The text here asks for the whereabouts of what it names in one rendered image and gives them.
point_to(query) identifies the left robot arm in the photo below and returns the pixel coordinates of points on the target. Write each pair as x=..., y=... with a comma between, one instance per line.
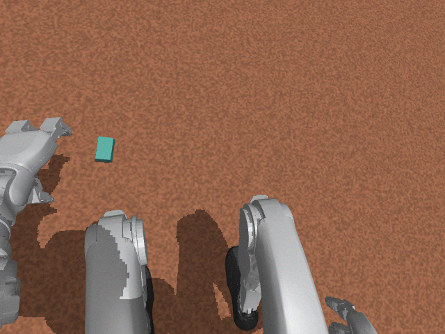
x=16, y=184

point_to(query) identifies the right robot foot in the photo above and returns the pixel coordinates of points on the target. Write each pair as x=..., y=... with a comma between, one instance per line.
x=244, y=321

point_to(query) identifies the left robot hand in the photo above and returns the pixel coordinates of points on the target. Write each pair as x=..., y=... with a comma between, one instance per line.
x=31, y=148

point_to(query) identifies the small box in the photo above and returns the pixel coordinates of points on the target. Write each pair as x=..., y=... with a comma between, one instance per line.
x=105, y=148

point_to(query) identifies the right robot hand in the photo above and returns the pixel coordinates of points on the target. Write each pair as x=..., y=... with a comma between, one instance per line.
x=357, y=322

